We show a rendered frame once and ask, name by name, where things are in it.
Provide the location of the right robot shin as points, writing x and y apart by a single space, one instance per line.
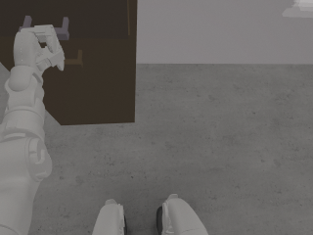
168 230

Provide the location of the cabinet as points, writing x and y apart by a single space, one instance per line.
103 91

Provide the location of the robot left forearm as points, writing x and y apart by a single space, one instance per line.
25 112

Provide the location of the handle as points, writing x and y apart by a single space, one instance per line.
62 32
71 64

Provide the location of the robot left hand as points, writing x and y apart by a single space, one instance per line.
28 52

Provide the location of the drawer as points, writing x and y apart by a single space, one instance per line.
88 19

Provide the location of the right robot thigh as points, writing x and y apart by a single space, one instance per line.
184 221

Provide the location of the left robot upper arm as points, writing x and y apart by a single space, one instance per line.
24 163

